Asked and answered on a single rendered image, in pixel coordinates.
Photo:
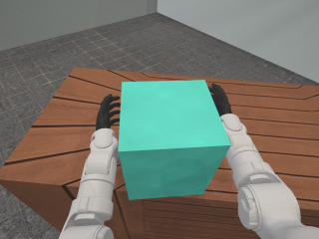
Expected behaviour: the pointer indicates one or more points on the left robot hand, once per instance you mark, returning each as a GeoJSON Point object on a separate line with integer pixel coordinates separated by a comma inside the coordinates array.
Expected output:
{"type": "Point", "coordinates": [103, 117]}

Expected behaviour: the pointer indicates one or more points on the robot right upper arm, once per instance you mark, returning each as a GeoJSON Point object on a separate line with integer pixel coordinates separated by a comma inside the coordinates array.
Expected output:
{"type": "Point", "coordinates": [270, 210]}

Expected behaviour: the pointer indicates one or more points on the robot left forearm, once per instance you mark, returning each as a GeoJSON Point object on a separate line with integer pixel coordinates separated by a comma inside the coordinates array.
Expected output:
{"type": "Point", "coordinates": [94, 205]}

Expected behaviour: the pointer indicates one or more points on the pedestal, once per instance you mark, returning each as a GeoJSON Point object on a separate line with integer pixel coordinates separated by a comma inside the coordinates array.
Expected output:
{"type": "Point", "coordinates": [45, 169]}

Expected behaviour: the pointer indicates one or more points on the robot left upper arm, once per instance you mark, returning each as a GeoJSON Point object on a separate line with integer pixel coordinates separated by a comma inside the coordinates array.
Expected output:
{"type": "Point", "coordinates": [88, 232]}

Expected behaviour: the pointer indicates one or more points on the robot right forearm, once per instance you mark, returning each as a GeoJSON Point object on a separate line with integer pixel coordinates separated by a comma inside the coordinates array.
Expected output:
{"type": "Point", "coordinates": [243, 157]}

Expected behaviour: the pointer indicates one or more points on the right robot hand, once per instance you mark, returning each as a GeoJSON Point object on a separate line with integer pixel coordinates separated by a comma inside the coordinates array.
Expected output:
{"type": "Point", "coordinates": [220, 100]}

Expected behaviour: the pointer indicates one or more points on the carton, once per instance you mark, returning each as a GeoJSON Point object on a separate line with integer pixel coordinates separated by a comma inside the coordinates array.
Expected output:
{"type": "Point", "coordinates": [171, 138]}

